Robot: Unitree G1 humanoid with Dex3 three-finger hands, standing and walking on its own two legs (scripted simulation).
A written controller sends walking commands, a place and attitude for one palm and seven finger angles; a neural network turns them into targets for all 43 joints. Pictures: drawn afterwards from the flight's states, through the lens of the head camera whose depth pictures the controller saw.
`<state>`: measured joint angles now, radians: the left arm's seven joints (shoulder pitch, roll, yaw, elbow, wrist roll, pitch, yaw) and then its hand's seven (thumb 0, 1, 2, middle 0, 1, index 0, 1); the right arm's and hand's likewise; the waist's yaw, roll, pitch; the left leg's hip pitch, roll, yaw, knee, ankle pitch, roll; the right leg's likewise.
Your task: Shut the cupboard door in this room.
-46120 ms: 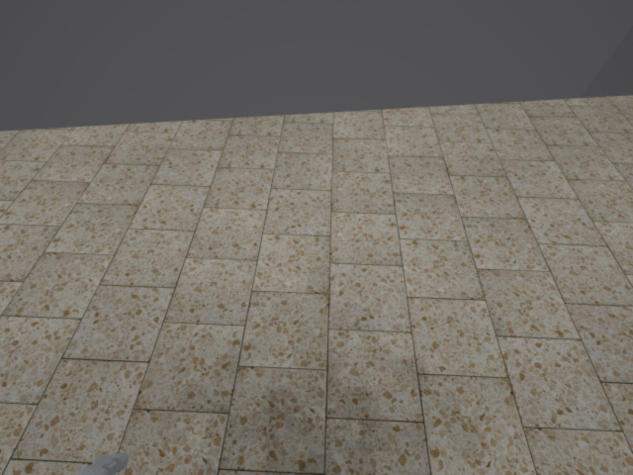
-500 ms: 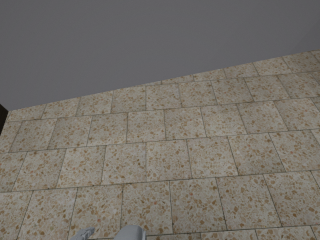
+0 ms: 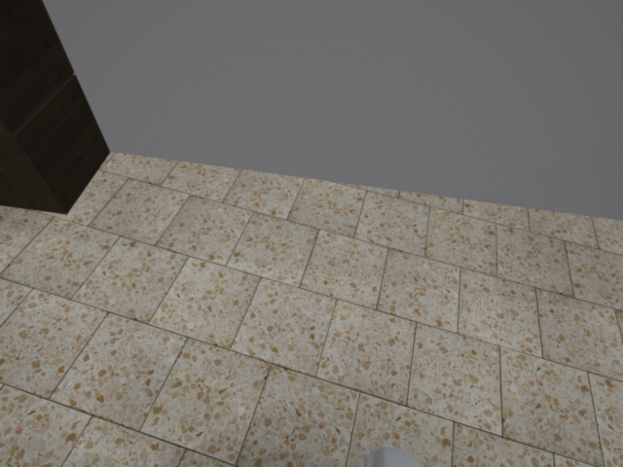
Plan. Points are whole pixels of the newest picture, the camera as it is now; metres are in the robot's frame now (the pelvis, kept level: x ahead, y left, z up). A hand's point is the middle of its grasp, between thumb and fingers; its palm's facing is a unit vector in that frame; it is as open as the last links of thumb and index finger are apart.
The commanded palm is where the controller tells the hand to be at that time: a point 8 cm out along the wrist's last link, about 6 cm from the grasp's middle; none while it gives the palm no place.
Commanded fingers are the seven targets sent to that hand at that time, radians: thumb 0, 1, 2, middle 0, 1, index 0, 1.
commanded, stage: walk to a spot facing it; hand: left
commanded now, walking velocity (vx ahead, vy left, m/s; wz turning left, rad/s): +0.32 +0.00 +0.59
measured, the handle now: out of the picture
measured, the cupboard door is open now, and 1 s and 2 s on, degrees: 80 80 80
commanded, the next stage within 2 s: turn to face it in 1.48 s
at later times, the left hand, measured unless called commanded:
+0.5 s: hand (207, 446) +0.17 +0.15 -0.16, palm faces +0.33 -0.92 -0.24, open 7.4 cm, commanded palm none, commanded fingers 0.00 0.90 0.90 -0.20 -0.30 -0.20 -0.30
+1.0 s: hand (154, 347) +0.31 +0.28 -0.17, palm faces +0.50 -0.85 -0.16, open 7.4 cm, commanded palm none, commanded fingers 0.00 0.90 0.90 -0.20 -0.30 -0.20 -0.30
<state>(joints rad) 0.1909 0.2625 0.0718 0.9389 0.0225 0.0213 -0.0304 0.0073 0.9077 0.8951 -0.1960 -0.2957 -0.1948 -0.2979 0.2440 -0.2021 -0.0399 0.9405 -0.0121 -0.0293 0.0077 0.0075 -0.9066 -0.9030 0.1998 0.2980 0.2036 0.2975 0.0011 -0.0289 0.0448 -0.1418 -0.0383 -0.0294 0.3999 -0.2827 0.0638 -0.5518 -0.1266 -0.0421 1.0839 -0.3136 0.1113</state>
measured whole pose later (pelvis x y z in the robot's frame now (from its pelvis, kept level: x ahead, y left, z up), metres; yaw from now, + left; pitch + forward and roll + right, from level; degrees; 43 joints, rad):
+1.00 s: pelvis +0.36 +0.10 +0.00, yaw +28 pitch +0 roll +0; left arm 0.23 0.19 0.05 1.02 0.03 -0.02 -0.02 0.00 0.91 0.90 -0.19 -0.30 -0.19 -0.30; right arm 0.21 -0.18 -0.07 0.99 0.00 -0.09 -0.02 -0.03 -0.96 -0.90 0.20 0.30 0.21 0.30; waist 0.02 -0.03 0.05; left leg -0.12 -0.05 0.10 0.36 -0.24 0.09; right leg -0.61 -0.17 -0.07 1.09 -0.23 0.08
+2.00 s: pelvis +0.65 +0.27 -0.01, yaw +51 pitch +1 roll -2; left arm 0.16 0.23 0.07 0.91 0.02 0.03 0.01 0.00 0.91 0.89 -0.20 -0.30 -0.20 -0.30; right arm 0.11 -0.20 -0.05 0.89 -0.02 0.00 0.01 0.01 -0.91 -0.90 0.20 0.30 0.20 0.30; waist 0.01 -0.01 0.06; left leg -0.35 -0.05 0.01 0.49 -0.17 0.09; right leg -0.53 -0.11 -0.03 1.06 -0.38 0.11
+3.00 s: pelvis +0.70 +0.33 -0.01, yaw +74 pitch +0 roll +1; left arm 0.22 0.19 0.04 0.99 0.02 0.00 -0.03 0.01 0.91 0.90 -0.20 -0.30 -0.19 -0.30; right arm 0.29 -0.19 -0.05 1.03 -0.02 -0.03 -0.01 0.00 -0.92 -0.90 0.20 0.30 0.21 0.30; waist 0.00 0.01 0.03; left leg -0.05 -0.04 0.00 0.38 -0.32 0.03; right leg -0.42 -0.09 -0.10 0.73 -0.34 0.06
